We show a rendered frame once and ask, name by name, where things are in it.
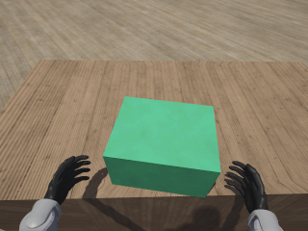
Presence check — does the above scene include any right robot forearm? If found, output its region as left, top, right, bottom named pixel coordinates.
left=247, top=209, right=283, bottom=231

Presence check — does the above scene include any left robot hand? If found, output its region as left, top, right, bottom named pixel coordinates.
left=43, top=155, right=90, bottom=205

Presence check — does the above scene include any right robot hand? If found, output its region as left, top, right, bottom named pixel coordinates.
left=226, top=161, right=269, bottom=214

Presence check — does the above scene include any carton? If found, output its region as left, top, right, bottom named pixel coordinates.
left=103, top=96, right=221, bottom=198

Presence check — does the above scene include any left robot forearm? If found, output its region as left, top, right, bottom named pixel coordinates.
left=19, top=198, right=62, bottom=231

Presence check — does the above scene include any pedestal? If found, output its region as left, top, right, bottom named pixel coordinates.
left=0, top=60, right=308, bottom=231

